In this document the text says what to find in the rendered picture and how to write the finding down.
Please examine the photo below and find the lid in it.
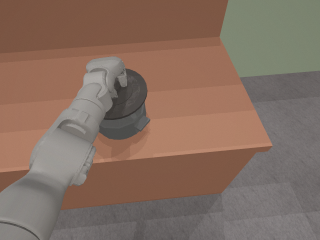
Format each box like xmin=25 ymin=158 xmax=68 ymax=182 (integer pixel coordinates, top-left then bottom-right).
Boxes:
xmin=104 ymin=68 xmax=148 ymax=120

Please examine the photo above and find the robot left upper arm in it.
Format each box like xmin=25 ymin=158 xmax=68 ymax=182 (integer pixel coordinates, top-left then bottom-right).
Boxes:
xmin=0 ymin=127 xmax=96 ymax=240

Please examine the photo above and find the table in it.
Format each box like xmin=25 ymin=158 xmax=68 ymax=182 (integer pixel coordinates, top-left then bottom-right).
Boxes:
xmin=0 ymin=0 xmax=273 ymax=210

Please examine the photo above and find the left robot hand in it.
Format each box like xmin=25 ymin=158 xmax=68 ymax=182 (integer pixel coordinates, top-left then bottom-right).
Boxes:
xmin=86 ymin=56 xmax=127 ymax=99

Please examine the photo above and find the knob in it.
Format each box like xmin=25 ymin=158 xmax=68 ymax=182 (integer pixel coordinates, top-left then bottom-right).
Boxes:
xmin=114 ymin=80 xmax=121 ymax=93

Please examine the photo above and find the left robot forearm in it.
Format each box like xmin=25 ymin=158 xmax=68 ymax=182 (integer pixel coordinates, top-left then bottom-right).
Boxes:
xmin=29 ymin=66 xmax=115 ymax=169

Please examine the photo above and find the pot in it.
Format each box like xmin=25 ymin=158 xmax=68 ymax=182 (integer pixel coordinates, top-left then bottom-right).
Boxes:
xmin=99 ymin=102 xmax=151 ymax=140

